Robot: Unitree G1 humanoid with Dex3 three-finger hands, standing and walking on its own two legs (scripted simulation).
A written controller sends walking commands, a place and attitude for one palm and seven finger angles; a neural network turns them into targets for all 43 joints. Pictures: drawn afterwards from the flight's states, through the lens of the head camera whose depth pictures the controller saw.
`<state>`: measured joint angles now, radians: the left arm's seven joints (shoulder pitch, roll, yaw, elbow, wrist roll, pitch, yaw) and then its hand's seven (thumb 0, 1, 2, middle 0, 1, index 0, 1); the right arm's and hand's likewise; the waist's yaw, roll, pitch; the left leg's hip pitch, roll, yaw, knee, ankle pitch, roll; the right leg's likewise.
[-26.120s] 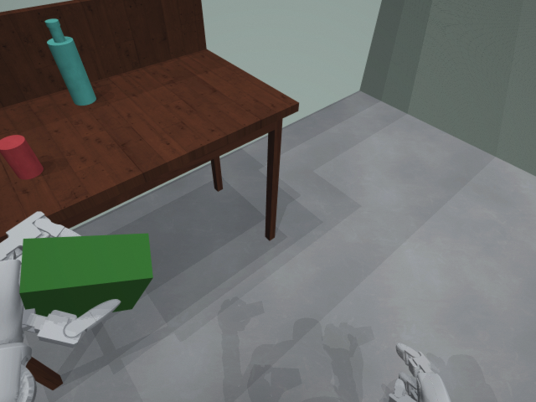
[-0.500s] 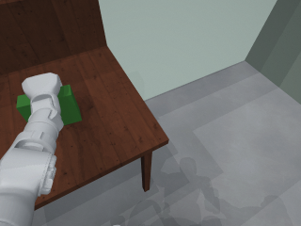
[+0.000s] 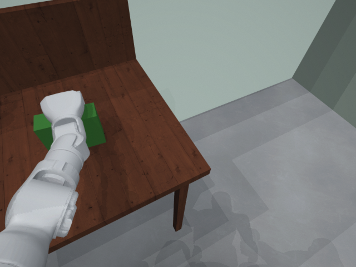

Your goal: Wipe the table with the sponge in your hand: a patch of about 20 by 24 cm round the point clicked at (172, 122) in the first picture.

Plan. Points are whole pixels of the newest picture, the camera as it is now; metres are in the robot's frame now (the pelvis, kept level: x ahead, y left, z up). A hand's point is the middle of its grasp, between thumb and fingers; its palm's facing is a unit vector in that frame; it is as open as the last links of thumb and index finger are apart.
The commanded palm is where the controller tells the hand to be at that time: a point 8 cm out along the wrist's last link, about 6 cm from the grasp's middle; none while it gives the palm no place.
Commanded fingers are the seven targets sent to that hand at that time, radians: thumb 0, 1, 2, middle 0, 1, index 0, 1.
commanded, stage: wipe back along the third lane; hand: left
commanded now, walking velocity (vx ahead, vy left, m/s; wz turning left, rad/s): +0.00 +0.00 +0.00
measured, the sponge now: (75, 134) +0.45 +0.27 +0.00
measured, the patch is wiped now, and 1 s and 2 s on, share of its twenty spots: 0.75 0.75 0.75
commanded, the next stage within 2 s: slide back across to the middle lane in 1.94 s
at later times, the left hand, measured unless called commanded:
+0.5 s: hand (79, 133) +0.42 +0.23 +0.05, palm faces -0.04 -0.01 -1.00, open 9.6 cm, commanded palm +0.37 +0.21 +0.09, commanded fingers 0.00 0.10 1.30 -1.20 -1.60 -1.20 -1.60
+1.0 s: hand (86, 155) +0.35 +0.20 +0.05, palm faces -0.01 -0.03 -1.00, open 9.5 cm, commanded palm +0.31 +0.18 +0.09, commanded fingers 0.00 0.10 1.30 -1.20 -1.60 -1.20 -1.60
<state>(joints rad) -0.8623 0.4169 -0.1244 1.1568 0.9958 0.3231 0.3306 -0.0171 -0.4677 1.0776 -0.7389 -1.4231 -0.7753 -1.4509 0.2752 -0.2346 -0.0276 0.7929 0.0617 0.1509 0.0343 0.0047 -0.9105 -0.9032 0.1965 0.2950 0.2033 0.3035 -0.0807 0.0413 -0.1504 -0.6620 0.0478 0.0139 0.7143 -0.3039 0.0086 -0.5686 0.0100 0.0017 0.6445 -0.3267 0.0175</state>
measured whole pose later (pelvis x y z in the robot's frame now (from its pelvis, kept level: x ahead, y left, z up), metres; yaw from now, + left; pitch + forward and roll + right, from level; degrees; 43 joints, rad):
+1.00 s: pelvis +0.03 -0.02 +0.01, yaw +2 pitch +4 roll +0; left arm -0.31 0.26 -0.31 0.47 0.99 0.52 0.24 0.02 -0.44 1.06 -0.70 -1.45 -0.75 -1.46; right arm 0.05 -0.26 0.00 0.68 0.09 0.24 0.04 0.01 -0.91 -0.90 0.19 0.29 0.20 0.30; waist 0.04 0.07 -0.11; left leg -0.34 0.03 -0.01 0.57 -0.30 -0.02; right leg -0.26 -0.01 -0.02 0.56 -0.36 -0.01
